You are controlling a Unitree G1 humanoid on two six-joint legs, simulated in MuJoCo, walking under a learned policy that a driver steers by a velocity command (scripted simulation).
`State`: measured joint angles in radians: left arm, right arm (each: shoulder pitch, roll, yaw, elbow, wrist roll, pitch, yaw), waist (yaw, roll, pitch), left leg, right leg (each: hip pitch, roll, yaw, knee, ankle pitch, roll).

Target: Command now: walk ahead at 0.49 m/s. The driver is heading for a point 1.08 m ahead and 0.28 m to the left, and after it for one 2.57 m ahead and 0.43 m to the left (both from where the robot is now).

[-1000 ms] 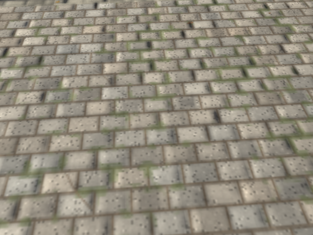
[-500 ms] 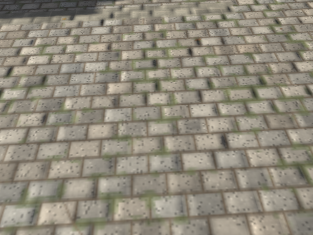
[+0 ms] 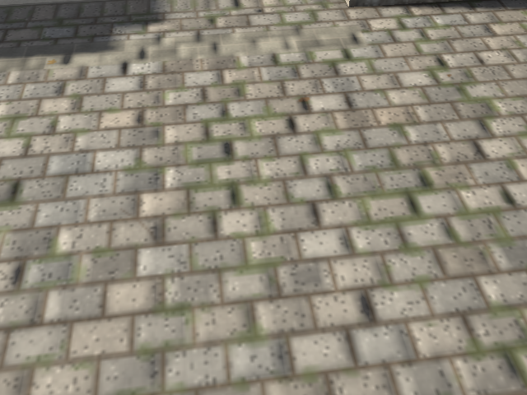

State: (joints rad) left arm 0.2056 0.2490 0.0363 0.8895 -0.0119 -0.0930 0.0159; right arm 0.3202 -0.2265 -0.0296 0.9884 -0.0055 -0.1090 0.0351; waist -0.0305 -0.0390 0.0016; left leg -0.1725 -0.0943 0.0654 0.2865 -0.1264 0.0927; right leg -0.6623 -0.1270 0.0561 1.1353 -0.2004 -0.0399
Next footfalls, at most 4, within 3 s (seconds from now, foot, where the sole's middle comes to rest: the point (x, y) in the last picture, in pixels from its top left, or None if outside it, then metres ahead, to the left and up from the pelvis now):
0.30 right None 0.33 -0.17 -0.78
0.86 left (238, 349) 0.64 0.07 -0.78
1.36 right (278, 250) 0.96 -0.05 -0.78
1.88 left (157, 232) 1.04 0.33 -0.78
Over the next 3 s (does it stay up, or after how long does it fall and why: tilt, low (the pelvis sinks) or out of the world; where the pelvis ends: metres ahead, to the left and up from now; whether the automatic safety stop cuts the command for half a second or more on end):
stays up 1.09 0.22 0.00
